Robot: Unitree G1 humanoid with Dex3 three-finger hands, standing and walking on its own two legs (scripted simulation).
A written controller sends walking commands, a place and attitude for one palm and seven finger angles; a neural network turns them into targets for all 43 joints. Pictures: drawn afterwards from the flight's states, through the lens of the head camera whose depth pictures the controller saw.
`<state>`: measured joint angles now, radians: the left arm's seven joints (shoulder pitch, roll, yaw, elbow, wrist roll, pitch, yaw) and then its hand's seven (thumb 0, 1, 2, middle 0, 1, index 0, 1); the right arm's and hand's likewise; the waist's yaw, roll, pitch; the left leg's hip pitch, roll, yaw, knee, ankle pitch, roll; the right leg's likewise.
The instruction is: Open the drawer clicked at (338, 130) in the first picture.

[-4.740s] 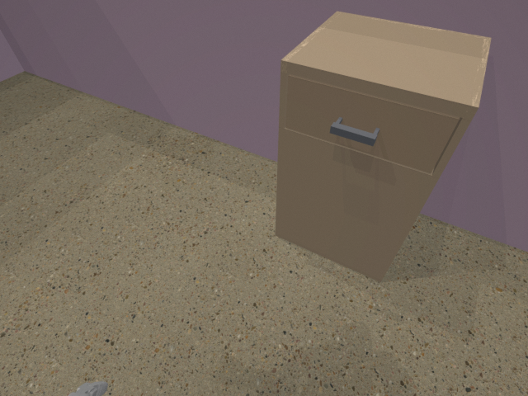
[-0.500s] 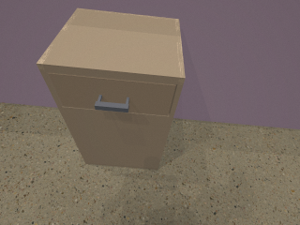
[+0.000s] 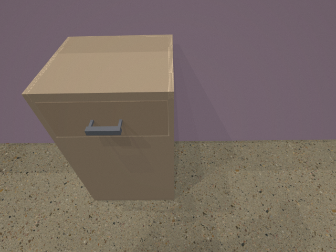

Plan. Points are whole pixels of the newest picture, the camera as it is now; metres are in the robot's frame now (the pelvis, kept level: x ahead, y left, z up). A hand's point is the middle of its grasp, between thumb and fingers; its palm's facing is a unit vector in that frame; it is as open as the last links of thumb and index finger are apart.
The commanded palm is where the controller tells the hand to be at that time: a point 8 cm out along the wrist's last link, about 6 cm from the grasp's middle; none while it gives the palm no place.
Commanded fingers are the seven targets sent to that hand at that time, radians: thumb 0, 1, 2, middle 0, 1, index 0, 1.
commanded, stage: come to a stop and stand still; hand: left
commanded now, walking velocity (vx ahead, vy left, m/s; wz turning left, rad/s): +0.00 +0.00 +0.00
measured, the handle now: (104, 126) +0.54 +0.25 -0.06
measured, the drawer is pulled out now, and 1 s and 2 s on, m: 0.00 0.00 0.00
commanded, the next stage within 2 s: look again from close up in 0.88 s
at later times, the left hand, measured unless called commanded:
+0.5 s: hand out of the picture +0.01 +0.14 -0.18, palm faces +0.08 -0.99 -0.16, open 7.4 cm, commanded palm none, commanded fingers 0.00 0.90 0.90 -0.20 -0.30 -0.20 -0.30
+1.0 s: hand out of the picture +0.05 +0.19 -0.17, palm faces +0.03 -0.98 -0.22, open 7.4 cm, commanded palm none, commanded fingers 0.00 0.90 0.90 -0.20 -0.30 -0.20 -0.30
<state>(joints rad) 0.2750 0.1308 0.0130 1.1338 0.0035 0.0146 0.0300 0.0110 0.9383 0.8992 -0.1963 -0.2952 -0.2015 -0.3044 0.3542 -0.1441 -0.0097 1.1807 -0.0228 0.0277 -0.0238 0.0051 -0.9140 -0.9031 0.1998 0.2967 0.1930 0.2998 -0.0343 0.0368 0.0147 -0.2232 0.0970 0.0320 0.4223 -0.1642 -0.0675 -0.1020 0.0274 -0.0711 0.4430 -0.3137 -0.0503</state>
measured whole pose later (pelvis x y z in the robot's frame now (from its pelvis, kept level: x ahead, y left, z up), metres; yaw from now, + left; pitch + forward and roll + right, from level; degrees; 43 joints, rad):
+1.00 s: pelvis +0.05 +0.02 +0.00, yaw +0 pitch +0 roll +1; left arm 0.27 0.14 0.01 1.12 0.01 -0.01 0.04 0.00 0.91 0.90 -0.19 -0.29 -0.20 -0.30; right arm 0.24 -0.16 0.00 1.14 -0.02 0.01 -0.03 0.01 -0.93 -0.90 0.20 0.30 0.20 0.30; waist 0.00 0.00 0.04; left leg -0.19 0.07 0.06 0.45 -0.25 -0.05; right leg -0.04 -0.01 -0.05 0.40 -0.36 -0.02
